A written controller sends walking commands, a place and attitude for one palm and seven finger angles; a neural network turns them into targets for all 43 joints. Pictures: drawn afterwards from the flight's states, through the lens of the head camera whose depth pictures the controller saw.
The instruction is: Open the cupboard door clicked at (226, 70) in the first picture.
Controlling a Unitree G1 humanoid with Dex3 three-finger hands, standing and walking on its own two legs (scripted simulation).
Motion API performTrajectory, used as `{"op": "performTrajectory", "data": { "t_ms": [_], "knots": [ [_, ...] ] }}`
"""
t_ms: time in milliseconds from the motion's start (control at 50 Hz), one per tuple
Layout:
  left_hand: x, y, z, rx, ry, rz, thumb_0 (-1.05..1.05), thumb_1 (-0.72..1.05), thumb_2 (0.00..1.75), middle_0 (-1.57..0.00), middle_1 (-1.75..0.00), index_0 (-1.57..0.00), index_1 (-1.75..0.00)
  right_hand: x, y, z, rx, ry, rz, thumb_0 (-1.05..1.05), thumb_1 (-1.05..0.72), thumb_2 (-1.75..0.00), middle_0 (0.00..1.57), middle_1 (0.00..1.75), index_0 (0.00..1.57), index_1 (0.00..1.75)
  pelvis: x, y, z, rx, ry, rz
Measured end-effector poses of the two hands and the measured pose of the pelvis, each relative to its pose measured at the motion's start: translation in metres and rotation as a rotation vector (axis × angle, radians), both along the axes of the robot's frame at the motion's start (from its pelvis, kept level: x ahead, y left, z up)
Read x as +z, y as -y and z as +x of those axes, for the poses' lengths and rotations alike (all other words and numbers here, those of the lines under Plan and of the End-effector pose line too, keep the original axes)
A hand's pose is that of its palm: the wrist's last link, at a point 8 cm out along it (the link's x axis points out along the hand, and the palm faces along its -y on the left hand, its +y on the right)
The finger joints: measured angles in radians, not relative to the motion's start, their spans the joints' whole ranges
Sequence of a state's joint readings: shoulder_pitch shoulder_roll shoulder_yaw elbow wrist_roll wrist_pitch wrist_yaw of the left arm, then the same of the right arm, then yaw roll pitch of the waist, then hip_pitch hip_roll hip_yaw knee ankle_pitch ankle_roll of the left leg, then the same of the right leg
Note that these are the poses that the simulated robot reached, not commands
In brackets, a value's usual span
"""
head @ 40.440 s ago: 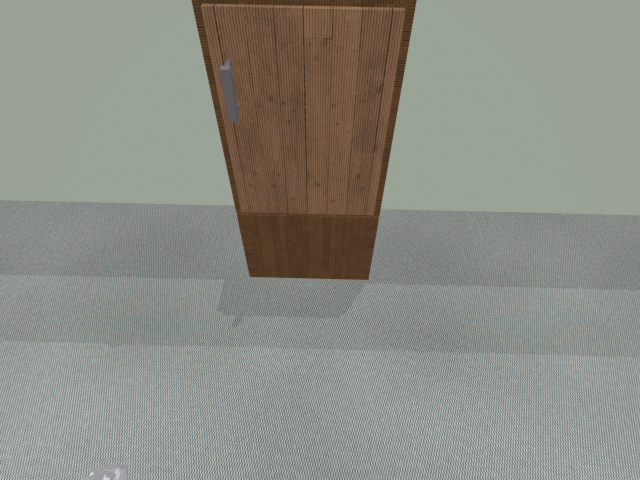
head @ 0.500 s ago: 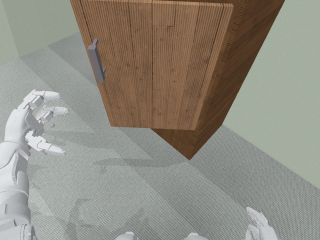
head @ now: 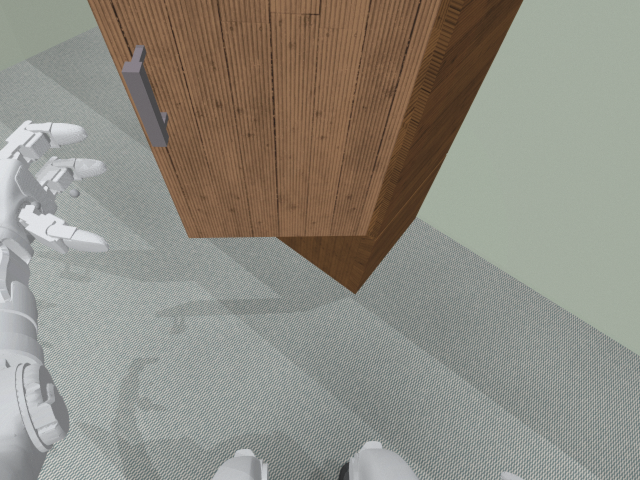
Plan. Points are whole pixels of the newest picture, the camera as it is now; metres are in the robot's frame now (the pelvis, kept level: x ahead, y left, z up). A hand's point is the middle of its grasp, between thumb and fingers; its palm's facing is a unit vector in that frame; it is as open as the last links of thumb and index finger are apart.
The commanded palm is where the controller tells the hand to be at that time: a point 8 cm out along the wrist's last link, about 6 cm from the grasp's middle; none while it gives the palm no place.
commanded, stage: move the hooked fingers beside the handle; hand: left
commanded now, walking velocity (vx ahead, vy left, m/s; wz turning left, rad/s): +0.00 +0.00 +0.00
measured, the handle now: (150, 98) +0.60 +0.23 +0.08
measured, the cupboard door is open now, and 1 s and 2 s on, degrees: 41 41 41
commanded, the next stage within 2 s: slide the fingers in behind the handle in 1.60 s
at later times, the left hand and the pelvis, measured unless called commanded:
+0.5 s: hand (89, 145) +0.50 +0.28 +0.09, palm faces +0.01 -1.00 +0.00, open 14.0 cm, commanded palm +0.49 +0.33 +0.08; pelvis +0.00 +0.01 -0.01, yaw -1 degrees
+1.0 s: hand (102, 116) +0.56 +0.29 +0.08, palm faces +0.00 -1.00 -0.01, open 14.0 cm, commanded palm +0.54 +0.33 +0.08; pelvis +0.01 +0.01 -0.02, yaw -3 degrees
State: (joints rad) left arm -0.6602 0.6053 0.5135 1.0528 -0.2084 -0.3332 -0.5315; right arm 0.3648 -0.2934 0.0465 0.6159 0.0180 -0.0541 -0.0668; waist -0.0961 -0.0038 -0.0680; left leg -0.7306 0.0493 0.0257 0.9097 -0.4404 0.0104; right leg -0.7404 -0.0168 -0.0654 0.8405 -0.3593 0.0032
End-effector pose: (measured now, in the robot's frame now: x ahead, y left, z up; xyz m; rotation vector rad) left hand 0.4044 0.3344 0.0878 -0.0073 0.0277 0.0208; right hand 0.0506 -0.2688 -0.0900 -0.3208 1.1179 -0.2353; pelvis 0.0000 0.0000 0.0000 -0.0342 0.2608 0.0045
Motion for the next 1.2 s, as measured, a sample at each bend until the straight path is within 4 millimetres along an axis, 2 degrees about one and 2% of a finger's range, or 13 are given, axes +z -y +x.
{"op": "performTrajectory", "data": {
  "t_ms": [440, 640, 860, 1080, 1200],
  "knots": [
    [-0.001, -0.005, 0.064, -0.006, -0.018, 0.003, -0.02, -0.5, 0.3, -0.3, -1.2, -0.3, -1.2, -0.006, -0.008, -0.047, -0.08, -0.203, -0.013, 0.01, -0.91, -0.9, 0.21, 0.3, 0.21, 0.3, -0.01, -0.008, 0.002, -0.01, -0.085, -0.021],
    [0.004, 0.0, 0.096, -0.012, -0.024, 0.003, -0.02, -0.5, 0.3, -0.3, -1.2, -0.3, -1.2, -0.004, -0.011, -0.07, -0.121, -0.283, -0.017, 0.0, -0.91, -0.9, 0.21, 0.3, 0.21, 0.3, -0.013, -0.009, 0.003, -0.015, -0.121, -0.029],
    [0.008, -0.005, 0.126, -0.007, -0.022, 0.014, -0.02, -0.5, 0.3, -0.3, -1.2, -0.3, -1.2, -0.002, -0.018, -0.092, -0.16, -0.369, -0.018, 0.0, -0.91, -0.9, 0.21, 0.3, 0.21, 0.3, -0.018, -0.01, 0.005, -0.019, -0.169, -0.042],
    [-0.009, -0.006, 0.133, -0.008, -0.039, 0.012, -0.01, -0.5, 0.3, -0.3, -1.2, -0.3, -1.2, 0.0, -0.027, -0.095, -0.175, -0.411, 0.003, 0.0, -0.91, -0.9, 0.21, 0.3, 0.21, 0.3, -0.018, -0.013, 0.012, -0.028, -0.192, -0.046],
    [-0.004, -0.007, 0.131, -0.001, -0.012, 0.021, -0.02, -0.5, 0.3, -0.3, -1.2, -0.3, -1.2, 0.001, -0.027, -0.085, -0.172, -0.398, 0.011, 0.0, -0.91, -0.9, 0.21, 0.3, 0.21, 0.3, -0.015, -0.013, 0.017, -0.025, -0.184, -0.049]
  ]
}}
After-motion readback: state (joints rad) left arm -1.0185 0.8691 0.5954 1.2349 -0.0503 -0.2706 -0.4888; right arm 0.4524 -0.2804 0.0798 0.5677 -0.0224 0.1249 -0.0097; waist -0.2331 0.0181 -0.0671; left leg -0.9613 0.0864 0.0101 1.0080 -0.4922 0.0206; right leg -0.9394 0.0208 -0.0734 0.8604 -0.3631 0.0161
